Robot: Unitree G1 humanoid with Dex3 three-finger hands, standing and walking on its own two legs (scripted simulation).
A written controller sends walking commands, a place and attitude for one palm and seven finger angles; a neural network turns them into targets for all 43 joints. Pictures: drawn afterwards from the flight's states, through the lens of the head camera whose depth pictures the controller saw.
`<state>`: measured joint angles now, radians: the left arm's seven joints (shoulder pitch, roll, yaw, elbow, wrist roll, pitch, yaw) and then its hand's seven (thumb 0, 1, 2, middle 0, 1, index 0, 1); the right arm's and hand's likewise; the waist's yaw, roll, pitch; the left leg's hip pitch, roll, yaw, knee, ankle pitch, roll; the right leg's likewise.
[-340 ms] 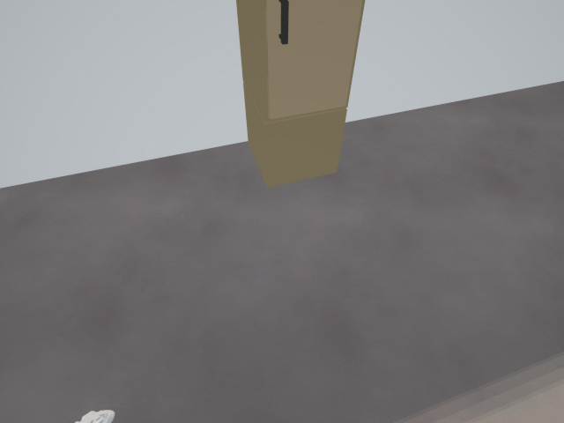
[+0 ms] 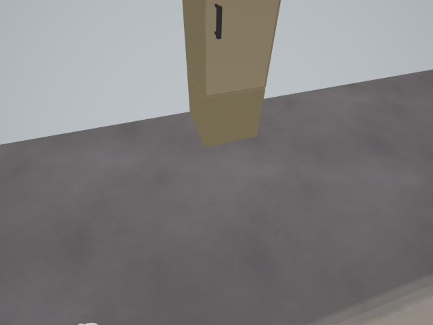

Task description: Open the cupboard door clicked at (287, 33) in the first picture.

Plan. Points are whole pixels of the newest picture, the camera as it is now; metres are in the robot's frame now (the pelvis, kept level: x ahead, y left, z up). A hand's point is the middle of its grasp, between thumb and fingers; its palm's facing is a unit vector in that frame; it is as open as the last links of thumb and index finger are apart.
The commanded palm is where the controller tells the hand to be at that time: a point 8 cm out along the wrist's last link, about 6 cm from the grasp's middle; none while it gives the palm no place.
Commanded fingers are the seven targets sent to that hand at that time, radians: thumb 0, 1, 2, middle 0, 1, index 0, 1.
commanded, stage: stand and wait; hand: left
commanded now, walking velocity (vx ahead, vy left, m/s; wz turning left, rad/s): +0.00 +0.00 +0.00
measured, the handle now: (217, 21) +1.32 +0.09 +0.05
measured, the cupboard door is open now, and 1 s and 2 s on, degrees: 0 0 0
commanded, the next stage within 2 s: look at it before walking up in 0.48 s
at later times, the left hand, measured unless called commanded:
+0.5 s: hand out of the picture +0.06 +0.25 -0.15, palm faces -0.03 -0.94 -0.33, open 7.4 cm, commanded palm none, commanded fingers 0.00 0.90 0.90 -0.20 -0.30 -0.20 -0.30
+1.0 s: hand out of the picture +0.06 +0.25 -0.15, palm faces -0.03 -0.95 -0.32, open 7.4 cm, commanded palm none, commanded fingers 0.00 0.90 0.90 -0.20 -0.30 -0.20 -0.30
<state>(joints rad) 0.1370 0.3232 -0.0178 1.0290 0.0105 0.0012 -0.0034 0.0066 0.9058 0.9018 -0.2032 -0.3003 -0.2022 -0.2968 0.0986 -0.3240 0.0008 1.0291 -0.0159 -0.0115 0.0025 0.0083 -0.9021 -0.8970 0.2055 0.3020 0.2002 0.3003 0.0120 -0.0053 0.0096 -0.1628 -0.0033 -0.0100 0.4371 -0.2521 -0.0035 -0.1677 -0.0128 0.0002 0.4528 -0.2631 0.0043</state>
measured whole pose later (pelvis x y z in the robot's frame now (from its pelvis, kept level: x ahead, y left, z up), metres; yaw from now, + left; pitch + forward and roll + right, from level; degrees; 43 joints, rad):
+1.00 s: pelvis -0.01 +0.00 +0.00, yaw +0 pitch -2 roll +0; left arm 0.15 0.34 -0.02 1.09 0.01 0.00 0.00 0.01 0.91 0.90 -0.20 -0.30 -0.20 -0.30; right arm 0.12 -0.33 0.00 1.11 -0.01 -0.01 0.01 0.01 -0.90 -0.90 0.20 0.30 0.20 0.30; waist 0.01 -0.01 0.03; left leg -0.14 0.00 -0.01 0.37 -0.20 0.00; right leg -0.14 -0.01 0.00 0.38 -0.21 0.01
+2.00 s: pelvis +0.13 +0.00 -0.01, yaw -23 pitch +1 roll -2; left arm 0.47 0.18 0.06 1.03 0.03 -0.02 -0.01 0.01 0.91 0.90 -0.20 -0.30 -0.20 -0.30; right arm 0.13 -0.19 -0.04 0.91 -0.01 -0.05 0.02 0.01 -0.91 -0.90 0.20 0.30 0.20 0.30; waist 0.08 -0.02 0.01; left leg -0.40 0.06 0.05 0.56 -0.24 -0.03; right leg -0.12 0.05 0.17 0.52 -0.41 0.00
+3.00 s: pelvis +0.46 -0.20 -0.02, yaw -49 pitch -2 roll -2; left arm 0.35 0.22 0.06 1.07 0.02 -0.02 -0.01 -0.01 0.92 0.90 -0.20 -0.30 -0.20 -0.30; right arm 0.20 -0.21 -0.06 0.97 -0.03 -0.06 0.02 0.02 -0.93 -0.90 0.20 0.30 0.19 0.30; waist 0.03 -0.02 0.00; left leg -0.36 0.10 0.14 0.61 -0.21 0.00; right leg -0.16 0.01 -0.05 0.61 -0.41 -0.03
